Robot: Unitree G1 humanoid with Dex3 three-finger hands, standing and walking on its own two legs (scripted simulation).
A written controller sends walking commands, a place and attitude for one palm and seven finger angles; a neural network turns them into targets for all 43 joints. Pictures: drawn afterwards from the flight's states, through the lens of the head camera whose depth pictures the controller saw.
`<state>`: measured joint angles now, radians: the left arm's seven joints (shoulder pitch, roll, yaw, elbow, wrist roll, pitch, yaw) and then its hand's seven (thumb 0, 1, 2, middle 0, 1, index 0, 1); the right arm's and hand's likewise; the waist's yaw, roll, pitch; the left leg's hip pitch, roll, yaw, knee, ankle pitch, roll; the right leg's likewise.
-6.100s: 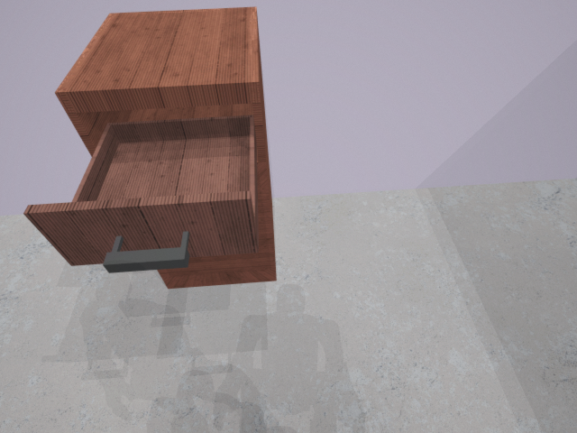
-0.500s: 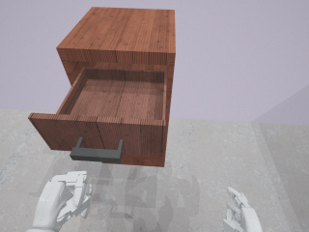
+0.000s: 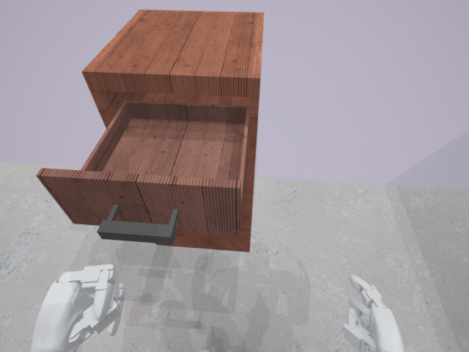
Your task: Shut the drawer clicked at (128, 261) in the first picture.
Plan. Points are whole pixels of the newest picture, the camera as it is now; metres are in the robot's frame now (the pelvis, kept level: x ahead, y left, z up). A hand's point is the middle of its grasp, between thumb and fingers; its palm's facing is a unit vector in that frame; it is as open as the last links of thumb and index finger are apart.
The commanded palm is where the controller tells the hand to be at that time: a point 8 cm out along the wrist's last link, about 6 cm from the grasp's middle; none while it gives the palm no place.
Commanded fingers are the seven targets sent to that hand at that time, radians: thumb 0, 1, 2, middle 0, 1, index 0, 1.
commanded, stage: bring the fist close to the handle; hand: left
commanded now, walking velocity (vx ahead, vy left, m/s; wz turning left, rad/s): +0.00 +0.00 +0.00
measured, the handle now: (141, 221) +0.36 +0.22 +0.00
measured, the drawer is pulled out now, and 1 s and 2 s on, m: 0.29 0.29 0.28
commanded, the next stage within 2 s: push the drawer shut in 1.24 s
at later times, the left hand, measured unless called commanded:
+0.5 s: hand (136, 288) +0.21 +0.17 +0.03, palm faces -0.03 -1.00 -0.05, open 3.3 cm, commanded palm +0.19 +0.23 +0.03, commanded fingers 0.00 0.90 0.90 -1.40 -1.60 -1.40 -1.60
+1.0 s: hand (150, 271) +0.26 +0.17 +0.00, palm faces -0.06 -1.00 -0.04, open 3.3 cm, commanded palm +0.23 +0.23 +0.00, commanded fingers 0.00 0.90 0.90 -1.40 -1.60 -1.40 -1.60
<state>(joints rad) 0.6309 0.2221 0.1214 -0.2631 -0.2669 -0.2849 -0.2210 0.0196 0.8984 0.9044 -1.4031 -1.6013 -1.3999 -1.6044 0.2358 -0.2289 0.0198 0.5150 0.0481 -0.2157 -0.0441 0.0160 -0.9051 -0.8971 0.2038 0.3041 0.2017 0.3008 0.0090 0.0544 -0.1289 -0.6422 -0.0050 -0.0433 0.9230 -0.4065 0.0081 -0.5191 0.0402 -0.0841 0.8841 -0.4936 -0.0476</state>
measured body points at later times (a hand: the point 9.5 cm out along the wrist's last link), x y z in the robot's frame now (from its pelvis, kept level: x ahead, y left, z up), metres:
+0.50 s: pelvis +0.00 +0.00 -0.02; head +0.05 -0.01 +0.43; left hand +0.21 +0.23 +0.04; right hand +0.16 -0.25 -0.10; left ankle +0.03 +0.11 -0.69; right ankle -0.02 -0.09 -0.69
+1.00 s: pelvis -0.01 +0.02 -0.05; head +0.06 +0.02 +0.40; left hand +0.25 +0.23 +0.00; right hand +0.16 -0.22 -0.13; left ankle +0.03 +0.11 -0.69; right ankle -0.02 -0.09 -0.69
